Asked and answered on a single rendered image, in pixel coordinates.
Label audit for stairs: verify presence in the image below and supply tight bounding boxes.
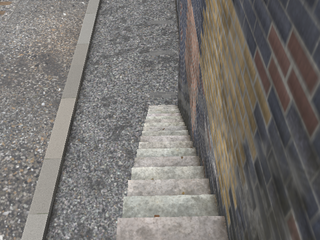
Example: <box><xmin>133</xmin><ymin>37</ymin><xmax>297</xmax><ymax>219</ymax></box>
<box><xmin>116</xmin><ymin>105</ymin><xmax>229</xmax><ymax>240</ymax></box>

